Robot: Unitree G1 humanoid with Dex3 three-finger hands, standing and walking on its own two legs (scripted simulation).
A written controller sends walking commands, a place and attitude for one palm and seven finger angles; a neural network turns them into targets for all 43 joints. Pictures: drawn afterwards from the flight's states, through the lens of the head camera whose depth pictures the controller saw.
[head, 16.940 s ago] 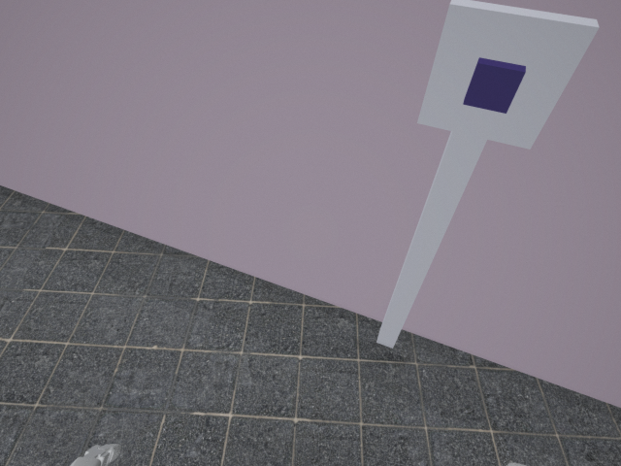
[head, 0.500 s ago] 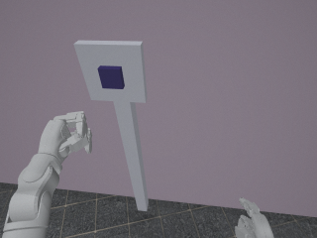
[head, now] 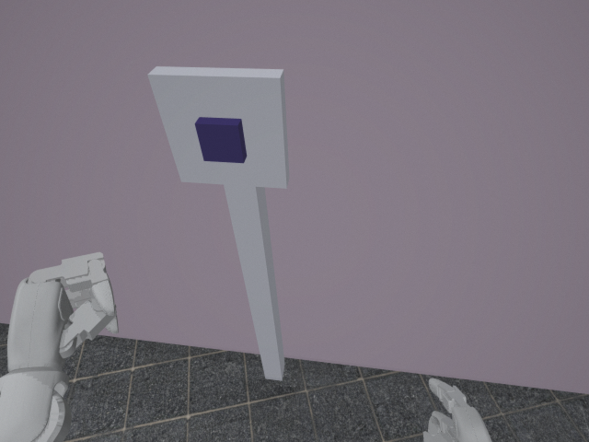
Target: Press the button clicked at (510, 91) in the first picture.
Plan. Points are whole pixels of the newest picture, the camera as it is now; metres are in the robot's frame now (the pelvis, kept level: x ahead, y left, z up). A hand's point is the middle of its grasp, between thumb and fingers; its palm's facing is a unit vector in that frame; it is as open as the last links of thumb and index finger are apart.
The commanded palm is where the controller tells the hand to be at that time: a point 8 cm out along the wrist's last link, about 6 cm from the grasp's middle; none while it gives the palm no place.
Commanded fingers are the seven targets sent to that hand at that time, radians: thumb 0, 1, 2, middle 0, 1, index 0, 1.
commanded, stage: draw the hand back to the body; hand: left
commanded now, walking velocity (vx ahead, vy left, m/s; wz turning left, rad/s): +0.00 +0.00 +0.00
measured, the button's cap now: (222, 139) +0.48 +0.16 +0.20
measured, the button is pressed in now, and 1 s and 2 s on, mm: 0 0 0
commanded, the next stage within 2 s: step back with the hand held close in 0.46 s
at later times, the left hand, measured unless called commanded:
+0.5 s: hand (78, 326) +0.18 +0.25 +0.16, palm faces +0.40 -0.85 -0.35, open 3.1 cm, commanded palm +0.13 +0.29 +0.17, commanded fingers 0.00 0.90 0.90 -1.30 -1.50 -1.30 -1.50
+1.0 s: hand (72, 343) +0.16 +0.24 +0.15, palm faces +0.31 -0.82 -0.48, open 3.1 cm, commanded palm +0.11 +0.29 +0.17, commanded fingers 0.00 0.90 0.90 -1.30 -1.50 -1.30 -1.50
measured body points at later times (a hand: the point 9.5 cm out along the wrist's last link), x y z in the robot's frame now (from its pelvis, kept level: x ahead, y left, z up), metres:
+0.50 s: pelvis +0.00 +0.01 +0.00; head -0.02 -0.01 +0.45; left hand +0.15 +0.29 +0.17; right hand +0.20 -0.20 -0.08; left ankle +0.02 +0.08 -0.74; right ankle -0.03 -0.08 -0.74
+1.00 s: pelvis -0.03 +0.01 -0.01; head -0.02 +0.00 +0.44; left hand +0.14 +0.29 +0.18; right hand +0.14 -0.24 -0.09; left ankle +0.02 +0.08 -0.74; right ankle -0.03 -0.08 -0.74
